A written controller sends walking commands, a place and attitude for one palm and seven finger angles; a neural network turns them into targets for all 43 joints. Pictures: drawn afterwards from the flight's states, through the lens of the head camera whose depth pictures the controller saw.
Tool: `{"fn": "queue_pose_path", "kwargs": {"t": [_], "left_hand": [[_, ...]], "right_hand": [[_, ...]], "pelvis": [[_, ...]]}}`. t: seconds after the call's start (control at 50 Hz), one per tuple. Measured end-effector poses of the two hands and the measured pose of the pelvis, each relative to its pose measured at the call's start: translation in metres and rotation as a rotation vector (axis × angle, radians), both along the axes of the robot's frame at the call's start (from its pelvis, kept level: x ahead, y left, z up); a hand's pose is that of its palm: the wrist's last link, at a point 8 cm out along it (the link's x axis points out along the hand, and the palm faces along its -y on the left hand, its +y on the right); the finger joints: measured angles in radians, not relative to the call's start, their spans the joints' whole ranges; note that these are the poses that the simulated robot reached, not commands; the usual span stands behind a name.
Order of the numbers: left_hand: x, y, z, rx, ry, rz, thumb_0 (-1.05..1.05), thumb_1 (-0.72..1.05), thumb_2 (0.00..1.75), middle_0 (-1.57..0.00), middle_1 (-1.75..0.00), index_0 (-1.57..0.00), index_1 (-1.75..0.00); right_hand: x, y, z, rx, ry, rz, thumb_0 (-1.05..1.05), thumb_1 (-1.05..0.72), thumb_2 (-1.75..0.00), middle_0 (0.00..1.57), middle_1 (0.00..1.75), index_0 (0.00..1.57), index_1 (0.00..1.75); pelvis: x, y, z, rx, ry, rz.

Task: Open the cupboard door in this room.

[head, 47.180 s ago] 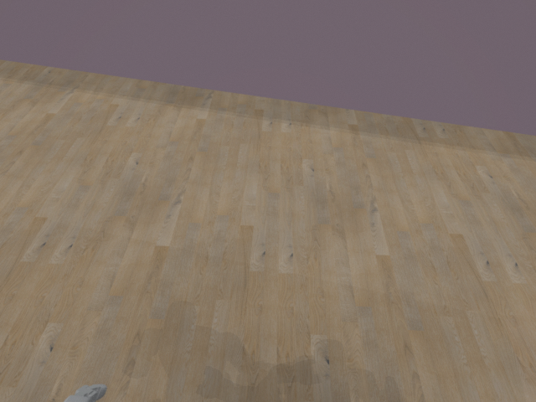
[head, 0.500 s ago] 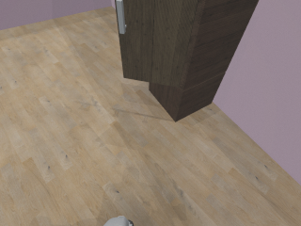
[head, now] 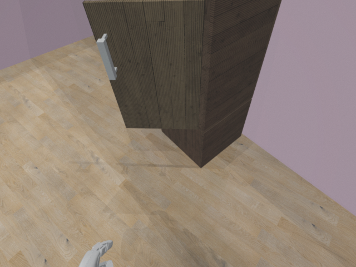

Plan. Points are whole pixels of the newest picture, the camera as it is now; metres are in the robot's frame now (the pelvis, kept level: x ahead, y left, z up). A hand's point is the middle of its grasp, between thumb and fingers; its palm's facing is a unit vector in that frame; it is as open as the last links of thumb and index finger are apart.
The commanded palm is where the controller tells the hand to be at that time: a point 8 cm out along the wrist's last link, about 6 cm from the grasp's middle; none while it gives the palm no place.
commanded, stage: take the last steps up to it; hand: left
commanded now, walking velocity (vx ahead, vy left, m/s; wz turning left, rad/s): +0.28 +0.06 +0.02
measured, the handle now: (109, 57) +0.77 +0.27 +0.06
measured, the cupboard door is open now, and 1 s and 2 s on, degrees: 46 46 46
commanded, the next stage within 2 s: come to a stop and stand still in 0.28 s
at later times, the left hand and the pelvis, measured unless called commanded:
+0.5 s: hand (89, 266) +0.15 +0.25 -0.17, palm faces +0.07 -0.98 -0.16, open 7.3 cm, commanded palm none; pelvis +0.17 +0.07 +0.01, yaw +0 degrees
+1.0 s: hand (113, 213) +0.28 +0.20 -0.15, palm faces -0.02 -0.97 -0.26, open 7.3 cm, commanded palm none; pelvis +0.19 +0.02 +0.01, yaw -1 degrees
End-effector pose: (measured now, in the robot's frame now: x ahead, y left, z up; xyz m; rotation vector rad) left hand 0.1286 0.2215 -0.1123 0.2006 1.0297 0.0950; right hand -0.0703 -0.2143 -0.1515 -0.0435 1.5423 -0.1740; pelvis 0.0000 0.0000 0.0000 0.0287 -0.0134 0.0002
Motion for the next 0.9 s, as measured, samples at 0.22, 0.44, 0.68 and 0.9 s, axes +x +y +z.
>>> {"fn": "queue_pose_path", "kwargs": {"t": [0.22,0.44,0.68,0.9], "left_hand": [[-0.028,0.03,-0.005,0.002,0.234,0.14,-0.03,0.96,0.9,-0.2,-0.29,-0.21,-0.3],[-0.015,0.072,-0.038,-0.057,0.463,0.173,0.0,0.92,0.9,-0.2,-0.29,-0.2,-0.3],[0.119,0.079,-0.023,-0.023,0.278,0.097,0.0,0.91,0.9,-0.2,-0.29,-0.2,-0.3],[0.165,0.046,-0.006,0.075,0.147,0.029,0.0,0.91,0.9,-0.2,-0.29,-0.2,-0.3]], "right_hand": [[0.151,0.001,0.027,-0.044,-0.144,0.063,0.0,-0.92,-0.9,0.19,0.3,0.2,0.29],[0.296,0.048,0.029,-0.123,-0.336,0.145,0.0,-0.92,-0.9,0.19,0.3,0.2,0.29],[0.304,0.047,0.032,-0.146,-0.224,0.076,0.0,-0.93,-0.9,0.2,0.3,0.2,0.3],[0.279,-0.005,0.004,-0.094,-0.139,0.001,0.0,-0.91,-0.9,0.2,0.3,0.2,0.3]], "pelvis": [[0.077,0.013,0.02,-0.025,0.028,0.022],[0.158,0.068,0.003,-0.035,0.017,-0.001],[0.189,0.067,0.014,-0.049,0.032,-0.021],[0.194,0.026,0.003,-0.023,0.03,-0.019]]}}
